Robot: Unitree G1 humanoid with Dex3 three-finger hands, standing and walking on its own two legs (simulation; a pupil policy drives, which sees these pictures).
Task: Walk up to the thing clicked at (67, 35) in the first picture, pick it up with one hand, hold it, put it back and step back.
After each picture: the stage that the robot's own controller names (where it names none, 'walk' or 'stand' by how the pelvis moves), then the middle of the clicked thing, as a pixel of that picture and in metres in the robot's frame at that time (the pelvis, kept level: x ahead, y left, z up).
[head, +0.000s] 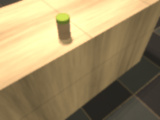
stand; (63, 26) +0.67 +0.12 +0.01
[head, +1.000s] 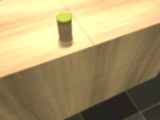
rise first; (64, 27) +0.61 +0.12 +0.04
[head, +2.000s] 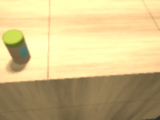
stand; (17, 47) +0.44 +0.27 +0.05
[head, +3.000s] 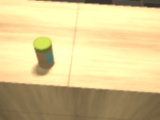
stand; (44, 53) +0.46 +0.18 +0.04
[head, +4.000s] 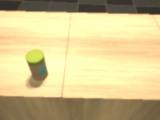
stand; (37, 65) +0.43 +0.20 +0.01
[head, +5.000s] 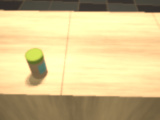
stand; (37, 64) +0.44 +0.20 +0.01
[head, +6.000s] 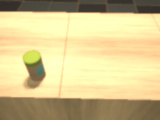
stand; (35, 66) +0.43 +0.21 +0.01
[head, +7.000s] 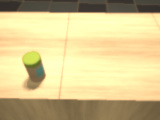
rise first; (34, 67) +0.42 +0.21 +0.01
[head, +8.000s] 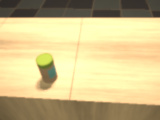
rise first; (47, 68) +0.43 +0.20 +0.01
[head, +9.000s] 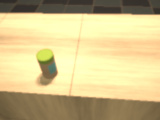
go down; (47, 64) +0.44 +0.20 +0.01
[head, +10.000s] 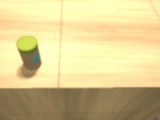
go down; (30, 53) +0.45 +0.18 +0.03
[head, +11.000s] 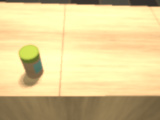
go down; (32, 62) +0.43 +0.18 +0.03
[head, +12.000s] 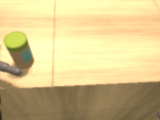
close in; (20, 51) +0.44 +0.20 +0.07
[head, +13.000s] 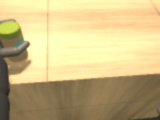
lift; (13, 42) +0.46 +0.20 +0.08
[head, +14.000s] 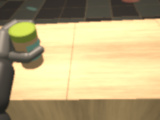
lift; (28, 46) +0.34 +0.17 +0.23
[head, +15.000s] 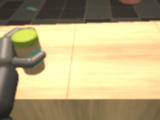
hold; (30, 52) +0.33 +0.17 +0.21
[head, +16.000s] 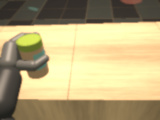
hold; (34, 56) +0.34 +0.16 +0.20
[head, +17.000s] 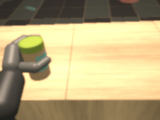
crouch; (36, 58) +0.34 +0.16 +0.19
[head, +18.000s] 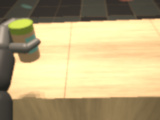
crouch; (25, 41) +0.39 +0.19 +0.21
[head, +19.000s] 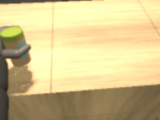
lower; (17, 47) +0.45 +0.20 +0.10
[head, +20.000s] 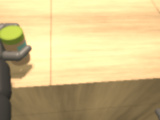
lower; (16, 46) +0.45 +0.20 +0.07
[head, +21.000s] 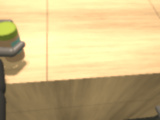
lower; (10, 42) +0.46 +0.21 +0.07
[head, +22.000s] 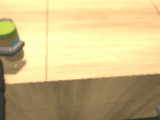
lower; (9, 42) +0.46 +0.21 +0.08
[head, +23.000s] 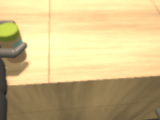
rest; (12, 43) +0.46 +0.21 +0.07
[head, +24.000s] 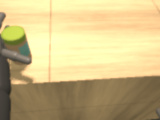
withdraw; (18, 46) +0.45 +0.19 +0.07
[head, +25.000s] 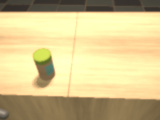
sink last; (44, 65) +0.42 +0.18 +0.04
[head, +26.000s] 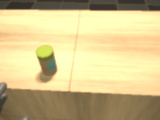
stand; (47, 61) +0.45 +0.19 +0.02
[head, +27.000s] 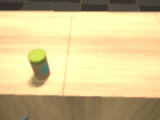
stand; (39, 65) +0.43 +0.20 +0.02
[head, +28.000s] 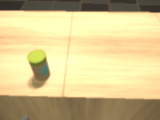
stand; (39, 65) +0.43 +0.20 +0.02
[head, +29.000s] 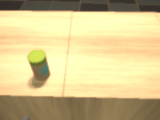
stand; (39, 65) +0.43 +0.20 +0.02
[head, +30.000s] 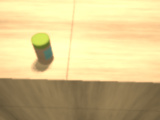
walk; (43, 49) +0.47 +0.18 +0.03
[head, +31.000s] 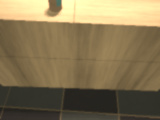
walk; out of the picture +0.76 +0.15 +0.03
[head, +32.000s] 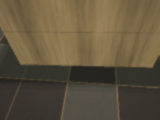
stand; out of the picture +1.12 +0.23 +0.03
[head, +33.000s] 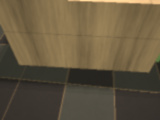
stand; out of the picture +1.14 +0.18 +0.02
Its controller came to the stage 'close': yes
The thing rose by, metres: 0.21
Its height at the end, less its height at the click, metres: +0.00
